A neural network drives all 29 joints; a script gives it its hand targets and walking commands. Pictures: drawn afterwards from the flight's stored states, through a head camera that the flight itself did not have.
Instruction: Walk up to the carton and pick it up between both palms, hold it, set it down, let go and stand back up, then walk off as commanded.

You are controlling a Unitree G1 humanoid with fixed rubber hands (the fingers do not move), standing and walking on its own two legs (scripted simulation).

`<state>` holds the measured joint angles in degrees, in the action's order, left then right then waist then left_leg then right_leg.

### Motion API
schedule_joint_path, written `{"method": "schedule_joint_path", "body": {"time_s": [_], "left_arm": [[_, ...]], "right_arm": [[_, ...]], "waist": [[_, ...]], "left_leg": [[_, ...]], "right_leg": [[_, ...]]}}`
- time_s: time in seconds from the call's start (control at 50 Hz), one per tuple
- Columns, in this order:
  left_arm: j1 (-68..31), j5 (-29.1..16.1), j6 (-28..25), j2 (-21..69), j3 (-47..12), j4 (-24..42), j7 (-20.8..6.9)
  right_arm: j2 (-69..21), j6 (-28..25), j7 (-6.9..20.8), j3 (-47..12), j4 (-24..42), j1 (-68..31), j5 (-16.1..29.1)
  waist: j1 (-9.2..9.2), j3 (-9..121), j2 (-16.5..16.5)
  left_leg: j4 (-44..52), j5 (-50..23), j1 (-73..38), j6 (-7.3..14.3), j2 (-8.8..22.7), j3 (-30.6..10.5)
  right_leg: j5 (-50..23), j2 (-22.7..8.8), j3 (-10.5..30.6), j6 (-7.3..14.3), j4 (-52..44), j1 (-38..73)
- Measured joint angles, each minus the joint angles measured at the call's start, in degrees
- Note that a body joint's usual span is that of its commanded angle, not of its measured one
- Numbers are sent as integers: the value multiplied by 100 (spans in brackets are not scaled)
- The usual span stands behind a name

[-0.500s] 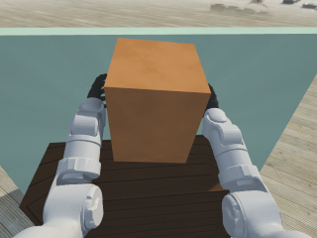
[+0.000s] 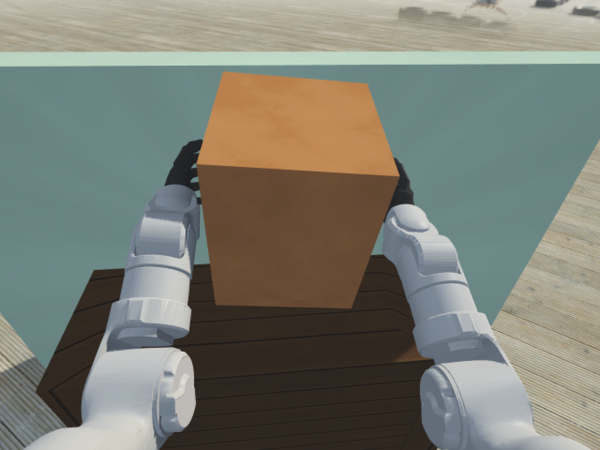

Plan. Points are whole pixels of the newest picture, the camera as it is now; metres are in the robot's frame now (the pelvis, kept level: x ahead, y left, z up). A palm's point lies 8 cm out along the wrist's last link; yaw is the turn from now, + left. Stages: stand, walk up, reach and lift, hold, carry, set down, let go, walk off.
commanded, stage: hold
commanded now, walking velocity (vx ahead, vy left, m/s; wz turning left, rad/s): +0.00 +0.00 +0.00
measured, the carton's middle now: (290, 195) +0.41 +0.00 +0.19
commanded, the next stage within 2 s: set down in 0.70 s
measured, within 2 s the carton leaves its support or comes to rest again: neither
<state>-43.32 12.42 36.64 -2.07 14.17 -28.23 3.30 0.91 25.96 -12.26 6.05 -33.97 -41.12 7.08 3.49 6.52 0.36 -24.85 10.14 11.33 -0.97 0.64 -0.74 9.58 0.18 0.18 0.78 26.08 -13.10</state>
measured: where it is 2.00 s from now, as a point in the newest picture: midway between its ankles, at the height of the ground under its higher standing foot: outside the picture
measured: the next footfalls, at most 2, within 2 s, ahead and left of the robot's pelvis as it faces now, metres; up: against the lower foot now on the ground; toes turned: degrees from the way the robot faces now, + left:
none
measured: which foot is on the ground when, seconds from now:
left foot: down 0.00-1.00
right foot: down 0.00-1.00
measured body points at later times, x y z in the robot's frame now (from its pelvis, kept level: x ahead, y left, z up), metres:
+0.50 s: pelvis +0.00 +0.00 +0.00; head -0.07 +0.00 +0.45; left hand +0.40 +0.14 +0.21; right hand +0.38 -0.15 +0.18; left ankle +0.04 +0.13 -0.74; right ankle +0.05 -0.11 -0.74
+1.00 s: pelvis +0.00 +0.00 +0.00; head -0.06 +0.00 +0.45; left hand +0.40 +0.14 +0.21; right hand +0.38 -0.15 +0.19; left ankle +0.04 +0.13 -0.74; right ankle +0.05 -0.11 -0.74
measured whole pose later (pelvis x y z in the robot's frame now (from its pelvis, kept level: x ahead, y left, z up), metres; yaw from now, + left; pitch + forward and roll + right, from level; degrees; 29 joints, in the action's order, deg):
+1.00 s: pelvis +0.00 +0.00 +0.00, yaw +0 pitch -3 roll +1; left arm -43.3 12.8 32.8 -1.8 14.7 -29.0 3.3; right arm 0.9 21.0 -11.8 6.2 -35.8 -41.1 6.8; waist 3.5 6.4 0.6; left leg -24.5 10.2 11.1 -1.0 0.6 -0.7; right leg 9.7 0.2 0.2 0.8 25.9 -13.0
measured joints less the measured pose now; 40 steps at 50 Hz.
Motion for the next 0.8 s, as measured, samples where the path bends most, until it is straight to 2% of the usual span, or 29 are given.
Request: {"method": "schedule_joint_path", "body": {"time_s": [0.8], "left_arm": [[4,-42,1,2,0,17,26]], "right_arm": [[1,-26,3,0,-4,0,0]], "waist": [[0,-9,-2]], "left_leg": [[11,0,-11,0,0,-1]], "right_leg": [[1,1,0,0,-10,11]]}}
